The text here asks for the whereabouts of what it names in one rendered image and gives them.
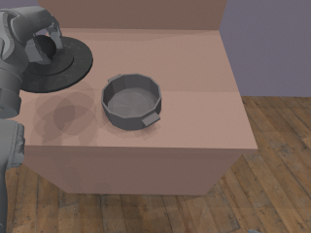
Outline pot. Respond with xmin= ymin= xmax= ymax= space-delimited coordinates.
xmin=101 ymin=73 xmax=162 ymax=131

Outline left robot forearm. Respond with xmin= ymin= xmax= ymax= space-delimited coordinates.
xmin=0 ymin=8 xmax=33 ymax=119

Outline knob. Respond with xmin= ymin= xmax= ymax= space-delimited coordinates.
xmin=34 ymin=35 xmax=56 ymax=58

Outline table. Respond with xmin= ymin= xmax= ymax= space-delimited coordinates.
xmin=6 ymin=0 xmax=258 ymax=196

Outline lid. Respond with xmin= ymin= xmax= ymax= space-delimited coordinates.
xmin=20 ymin=36 xmax=93 ymax=93

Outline left robot hand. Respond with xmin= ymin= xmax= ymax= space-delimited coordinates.
xmin=11 ymin=6 xmax=64 ymax=65

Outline robot left upper arm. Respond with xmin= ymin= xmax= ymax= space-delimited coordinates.
xmin=0 ymin=118 xmax=25 ymax=233

